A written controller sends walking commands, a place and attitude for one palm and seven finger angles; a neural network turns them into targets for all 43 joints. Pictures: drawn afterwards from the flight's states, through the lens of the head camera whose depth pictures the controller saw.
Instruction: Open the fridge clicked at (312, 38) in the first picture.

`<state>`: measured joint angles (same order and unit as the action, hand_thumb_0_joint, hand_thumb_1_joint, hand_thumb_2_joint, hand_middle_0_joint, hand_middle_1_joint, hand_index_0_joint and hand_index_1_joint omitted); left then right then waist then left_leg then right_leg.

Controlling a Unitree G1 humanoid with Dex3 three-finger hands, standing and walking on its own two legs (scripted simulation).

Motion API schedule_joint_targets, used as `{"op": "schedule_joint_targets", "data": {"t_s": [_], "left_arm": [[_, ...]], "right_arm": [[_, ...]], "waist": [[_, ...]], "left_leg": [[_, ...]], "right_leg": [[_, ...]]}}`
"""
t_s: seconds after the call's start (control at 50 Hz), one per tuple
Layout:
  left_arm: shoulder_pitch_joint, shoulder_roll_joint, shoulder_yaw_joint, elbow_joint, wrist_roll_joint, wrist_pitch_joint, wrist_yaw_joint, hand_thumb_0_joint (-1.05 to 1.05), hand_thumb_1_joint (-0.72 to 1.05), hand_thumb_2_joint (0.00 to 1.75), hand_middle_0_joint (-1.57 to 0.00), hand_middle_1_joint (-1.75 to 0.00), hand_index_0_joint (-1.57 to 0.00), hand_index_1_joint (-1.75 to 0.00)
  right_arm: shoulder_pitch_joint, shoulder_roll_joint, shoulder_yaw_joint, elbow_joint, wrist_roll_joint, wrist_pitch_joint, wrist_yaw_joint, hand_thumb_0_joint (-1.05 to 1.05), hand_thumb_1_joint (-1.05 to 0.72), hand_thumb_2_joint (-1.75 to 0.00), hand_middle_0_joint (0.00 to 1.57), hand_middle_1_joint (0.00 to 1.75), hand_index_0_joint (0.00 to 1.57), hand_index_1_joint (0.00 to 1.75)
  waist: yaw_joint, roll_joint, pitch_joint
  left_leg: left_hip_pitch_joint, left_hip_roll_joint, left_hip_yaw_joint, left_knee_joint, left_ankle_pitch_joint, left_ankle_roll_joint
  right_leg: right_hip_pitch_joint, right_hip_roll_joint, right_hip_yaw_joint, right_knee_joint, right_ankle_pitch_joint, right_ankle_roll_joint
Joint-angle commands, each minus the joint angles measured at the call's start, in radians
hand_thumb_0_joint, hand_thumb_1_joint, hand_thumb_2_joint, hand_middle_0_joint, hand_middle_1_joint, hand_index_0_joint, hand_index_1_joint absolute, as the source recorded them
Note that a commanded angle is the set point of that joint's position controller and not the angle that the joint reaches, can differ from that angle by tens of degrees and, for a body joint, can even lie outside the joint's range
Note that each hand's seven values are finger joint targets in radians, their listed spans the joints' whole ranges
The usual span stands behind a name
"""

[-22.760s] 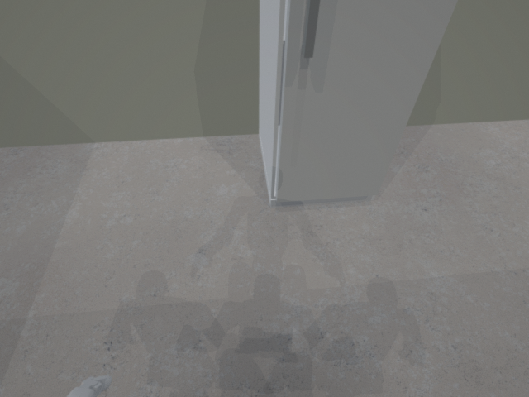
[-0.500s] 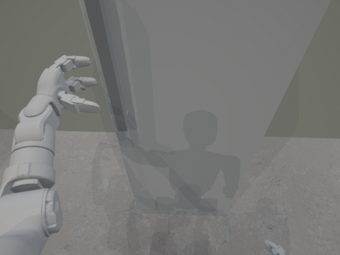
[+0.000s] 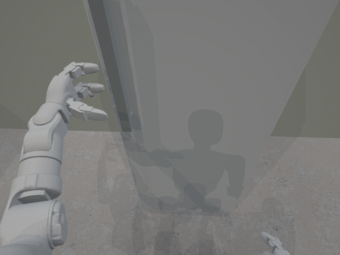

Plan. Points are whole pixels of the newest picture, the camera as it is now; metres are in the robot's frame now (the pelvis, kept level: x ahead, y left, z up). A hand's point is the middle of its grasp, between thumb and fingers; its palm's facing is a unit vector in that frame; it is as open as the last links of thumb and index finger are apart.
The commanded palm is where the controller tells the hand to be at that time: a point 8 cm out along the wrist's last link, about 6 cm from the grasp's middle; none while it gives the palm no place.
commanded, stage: feel for the door with the fingertips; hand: left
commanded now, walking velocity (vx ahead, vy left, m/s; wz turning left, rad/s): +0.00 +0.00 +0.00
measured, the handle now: (115, 60) +0.47 +0.15 +0.25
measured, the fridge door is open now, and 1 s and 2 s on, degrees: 0 0 0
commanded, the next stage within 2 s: slide the fingers in behind the handle in 0.94 s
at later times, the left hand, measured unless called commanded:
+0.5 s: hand (108, 92) +0.41 +0.17 +0.20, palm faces +0.06 -1.00 -0.01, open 14.0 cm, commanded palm +0.39 +0.22 +0.20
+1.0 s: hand (113, 86) +0.43 +0.16 +0.20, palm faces +0.00 -1.00 +0.01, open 13.7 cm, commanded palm +0.41 +0.22 +0.20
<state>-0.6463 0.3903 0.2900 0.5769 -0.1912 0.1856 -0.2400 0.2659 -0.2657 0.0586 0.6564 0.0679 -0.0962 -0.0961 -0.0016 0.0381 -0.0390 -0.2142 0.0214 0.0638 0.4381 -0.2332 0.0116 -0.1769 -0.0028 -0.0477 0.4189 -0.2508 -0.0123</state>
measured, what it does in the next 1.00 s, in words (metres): stands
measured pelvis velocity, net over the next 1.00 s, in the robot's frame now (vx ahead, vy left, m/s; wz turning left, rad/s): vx -0.01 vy -0.01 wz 0.00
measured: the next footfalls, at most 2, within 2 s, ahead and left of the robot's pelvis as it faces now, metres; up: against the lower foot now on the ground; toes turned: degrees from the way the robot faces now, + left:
none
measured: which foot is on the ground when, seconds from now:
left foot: down 0.00-1.00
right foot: down 0.00-1.00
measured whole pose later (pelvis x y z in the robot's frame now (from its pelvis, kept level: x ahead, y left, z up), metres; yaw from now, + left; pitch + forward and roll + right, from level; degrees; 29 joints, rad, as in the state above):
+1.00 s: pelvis -0.01 -0.01 +0.00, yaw +0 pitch +1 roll +0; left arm -0.82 0.34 0.25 0.77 -0.16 0.13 -0.17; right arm 0.28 -0.26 0.06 0.70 0.05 -0.09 -0.10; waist -0.03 0.03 -0.03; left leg -0.24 0.03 0.06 0.44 -0.22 0.01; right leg -0.21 0.00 -0.05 0.42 -0.24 -0.02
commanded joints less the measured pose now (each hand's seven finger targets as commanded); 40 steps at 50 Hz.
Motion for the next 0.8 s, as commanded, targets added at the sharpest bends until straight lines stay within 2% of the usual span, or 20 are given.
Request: {"op": "schedule_joint_targets", "data": {"t_s": [0.0, 0.04, 0.1, 0.12, 0.14, 0.18, 0.2, 0.24, 0.26, 0.28, 0.32, 0.36, 0.42, 0.46, 0.52, 0.56, 0.62, 0.64, 0.74, 0.78], "left_arm": [[-0.542, 0.151, -0.010, -0.284, -0.043, -0.083, -0.009, 0.00, -0.50, 0.30, -0.30, -1.20, -0.30, -1.20], [-0.558, 0.146, -0.020, -0.242, -0.037, -0.051, 0.004, 0.00, -0.50, 0.30, -0.30, -1.20, -0.30, -1.20], [-0.552, 0.118, -0.036, -0.213, -0.018, -0.008, 0.037, 0.00, -0.50, 0.30, -0.30, -1.20, -0.30, -1.20], [-0.542, 0.125, -0.030, -0.207, -0.010, -0.005, 0.050, 0.00, -0.50, 0.30, -0.30, -1.20, -0.30, -1.20], [-0.559, 0.115, -0.034, -0.250, -0.010, -0.009, 0.060, 0.00, -0.50, 0.30, -0.30, -1.20, -0.30, -1.20], [-0.537, 0.105, -0.022, -0.293, -0.012, -0.020, 0.078, 0.00, -0.50, 0.30, -0.30, -1.20, -0.30, -1.20], [-0.556, 0.085, -0.035, -0.310, -0.016, -0.027, 0.084, 0.00, -0.50, 0.30, -0.30, -1.20, -0.30, -1.20], [-0.538, 0.104, -0.008, -0.315, -0.022, -0.042, 0.094, 0.00, -0.50, 0.30, -0.30, -1.20, -0.30, -1.20], [-0.495, 0.141, 0.036, -0.300, -0.019, -0.040, 0.101, 0.00, -0.50, 0.30, -0.30, -1.20, -0.30, -1.20], [-0.467, 0.144, 0.042, -0.292, -0.016, -0.037, 0.105, 0.00, -0.50, 0.30, -0.30, -1.20, -0.30, -1.20], [-0.456, 0.178, 0.056, -0.230, 0.003, -0.019, 0.116, 0.00, -0.50, 0.30, -0.30, -1.20, -0.30, -1.20], [-0.512, 0.190, 0.045, -0.202, 0.023, -0.003, 0.124, 0.00, -0.50, 0.30, -0.30, -1.20, -0.30, -1.20], [-0.519, 0.228, 0.064, -0.212, 0.034, -0.006, 0.120, 0.00, -0.50, 0.30, -0.30, -1.20, -0.30, -1.20], [-0.594, 0.197, 0.026, -0.248, 0.020, -0.029, 0.097, 0.00, -0.50, 0.30, -0.30, -1.20, -0.30, -1.20], [-0.601, 0.161, -0.006, -0.265, -0.005, -0.067, 0.055, 0.00, -0.50, 0.30, -0.30, -1.20, -0.30, -1.20], [-0.593, 0.150, -0.016, -0.240, -0.019, -0.072, 0.032, 0.00, -0.50, 0.30, -0.30, -1.20, -0.30, -1.20], [-0.563, 0.150, -0.016, -0.122, -0.025, -0.046, 0.017, 0.00, -0.50, 0.30, -0.30, -1.20, -0.30, -1.20], [-0.570, 0.159, -0.012, -0.117, -0.026, -0.039, 0.018, 0.00, -0.50, 0.30, -0.30, -1.20, -0.30, -1.20], [-0.661, 0.135, -0.039, -0.110, -0.006, -0.054, 0.058, 0.00, -0.50, 0.30, -0.30, -1.20, -0.30, -1.20], [-0.688, 0.160, -0.009, -0.124, -0.005, -0.080, 0.076, 0.00, -0.50, 0.30, -0.30, -1.20, -0.30, -1.20]], "right_arm": [[-0.095, -0.129, -0.047, -0.130, 0.002, -0.062, -0.009, 0.00, -0.90, -0.90, 0.20, 0.30, 0.20, 0.30], [-0.098, -0.132, -0.044, -0.115, 0.004, -0.057, -0.013, 0.00, -0.90, -0.90, 0.20, 0.30, 0.20, 0.30], [-0.105, -0.127, -0.041, -0.106, 0.002, -0.047, -0.011, 0.00, -0.90, -0.90, 0.20, 0.30, 0.20, 0.30], [-0.101, -0.129, -0.045, -0.105, -0.001, -0.042, -0.010, 0.00, -0.90, -0.90, 0.20, 0.30, 0.20, 0.30], [-0.109, -0.125, -0.045, -0.114, -0.001, -0.044, -0.007, 0.00, -0.90, -0.90, 0.20, 0.30, 0.20, 0.30], [-0.120, -0.117, -0.045, -0.125, -0.006, -0.043, -0.001, 0.00, -0.90, -0.90, 0.20, 0.30, 0.20, 0.30], [-0.120, -0.115, -0.045, -0.124, -0.008, -0.043, 0.000, 0.00, -0.90, -0.90, 0.20, 0.30, 0.20, 0.30], [-0.119, -0.115, -0.047, -0.124, -0.013, -0.041, 0.001, 0.00, -0.90, -0.90, 0.20, 0.30, 0.20, 0.30], [-0.123, -0.115, -0.048, -0.123, -0.014, -0.037, 0.001, 0.00, -0.90, -0.90, 0.20, 0.30, 0.20, 0.30], [-0.128, -0.113, -0.045, -0.124, -0.014, -0.031, 0.001, 0.00, -0.90, -0.90, 0.20, 0.30, 0.20, 0.30], [-0.124, -0.116, -0.043, -0.120, -0.014, -0.014, -0.003, 0.00, -0.90, -0.90, 0.20, 0.30, 0.20, 0.30], [-0.126, -0.114, -0.037, -0.115, -0.012, 0.000, -0.008, 0.00, -0.90, -0.90, 0.20, 0.30, 0.20, 0.30], [-0.127, -0.114, -0.041, -0.127, -0.012, 0.006, -0.013, 0.00, -0.90, -0.90, 0.20, 0.30, 0.20, 0.30], [-0.123, -0.110, -0.041, -0.128, -0.012, -0.001, -0.019, 0.00, -0.90, -0.90, 0.20, 0.30, 0.20, 0.30], [-0.113, -0.114, -0.046, -0.128, -0.008, -0.018, -0.023, 0.00, -0.90, -0.90, 0.20, 0.30, 0.20, 0.30], [-0.102, -0.118, -0.048, -0.118, -0.005, -0.029, -0.022, 0.00, -0.90, -0.90, 0.20, 0.30, 0.20, 0.30], [-0.085, -0.131, -0.052, -0.097, -0.002, -0.033, -0.022, 0.00, -0.90, -0.90, 0.20, 0.30, 0.20, 0.30], [-0.088, -0.133, -0.050, -0.095, 0.000, -0.033, -0.021, 0.00, -0.90, -0.90, 0.20, 0.30, 0.20, 0.30], [-0.078, -0.130, -0.052, -0.089, -0.003, -0.038, -0.012, 0.00, -0.90, -0.90, 0.20, 0.30, 0.20, 0.30], [-0.067, -0.131, -0.054, -0.090, -0.007, -0.042, -0.011, 0.00, -0.90, -0.90, 0.20, 0.30, 0.20, 0.30]], "waist": [[-0.018, -0.006, -0.285], [-0.024, 0.007, -0.229], [-0.016, 0.022, -0.215], [-0.016, -0.008, -0.228], [-0.008, 0.016, -0.260], [0.009, 0.006, -0.322], [0.001, -0.020, -0.338], [0.009, -0.073, -0.343], [0.025, -0.082, -0.341], [0.031, -0.093, -0.328], [0.026, -0.106, -0.259], [0.011, -0.079, -0.195], [0.023, -0.030, -0.240], [0.001, -0.011, -0.284], [-0.013, -0.016, -0.323], [-0.017, -0.008, -0.320], [-0.027, -0.059, -0.240], [-0.024, -0.037, -0.228], [-0.038, -0.015, -0.226], [-0.030, -0.042, -0.280]], "left_leg": [[0.220, 0.002, -0.073, -0.018, 0.290, 0.028], [0.185, -0.003, -0.071, -0.027, 0.237, 0.029], [0.165, -0.006, -0.077, -0.033, 0.210, 0.025], [0.171, -0.005, -0.079, -0.033, 0.221, 0.026], [0.180, -0.005, -0.078, -0.033, 0.237, 0.024], [0.204, -0.006, -0.074, -0.024, 0.286, 0.022], [0.214, -0.007, -0.073, -0.020, 0.308, 0.024], [0.201, -0.006, -0.066, -0.021, 0.321, 0.030], [0.186, -0.007, -0.058, -0.022, 0.317, 0.031], [0.170, -0.007, -0.051, -0.029, 0.311, 0.031], [0.136, -0.009, -0.044, -0.040, 0.265, 0.036], [0.102, -0.010, -0.040, -0.050, 0.206, 0.038], [0.126, -0.012, -0.033, -0.047, 0.224, 0.040], [0.154, -0.015, -0.032, -0.038, 0.247, 0.042], [0.189, -0.014, -0.031, -0.028, 0.273, 0.043], [0.190, -0.016, -0.036, -0.023, 0.271, 0.043], [0.154, -0.016, -0.041, -0.030, 0.216, 0.044], [0.140, -0.017, -0.043, -0.031, 0.200, 0.042], [0.143, -0.014, -0.061, -0.030, 0.183, 0.040], [0.151, -0.014, -0.063, -0.025, 0.197, 0.041]], "right_leg": [[-0.012, 0.020, 0.014, -0.029, 0.312, -0.023], [-0.031, 0.016, 0.010, -0.041, 0.269, -0.022], [-0.041, 0.012, 0.010, -0.044, 0.235, -0.024], [-0.028, 0.013, 0.006, -0.045, 0.238, -0.023], [-0.015, 0.010, 0.010, -0.039, 0.252, -0.024], [0.022, 0.011, 0.011, -0.026, 0.300, -0.028], [0.031, 0.013, 0.011, -0.023, 0.326, -0.026], [0.062, 0.013, 0.015, -0.023, 0.367, -0.020], [0.080, 0.012, 0.019, -0.021, 0.376, -0.021], [0.092, 0.010, 0.020, -0.022, 0.382, -0.019], [0.079, 0.006, 0.022, -0.038, 0.351, -0.012], [0.048, 0.001, 0.029, -0.054, 0.298, -0.010], [0.076, -0.003, 0.039, -0.056, 0.317, -0.014], [0.083, -0.001, 0.042, -0.052, 0.354, -0.015], [0.090, 0.003, 0.040, -0.045, 0.392, -0.015], [0.071, 0.006, 0.037, -0.044, 0.389, -0.015], [0.019, 0.007, 0.027, -0.060, 0.326, -0.008], [0.008, 0.004, 0.029, -0.058, 0.311, -0.009], [-0.029, 0.007, 0.023, -0.057, 0.249, -0.013], [-0.005, 0.009, 0.028, -0.049, 0.263, -0.015]]}}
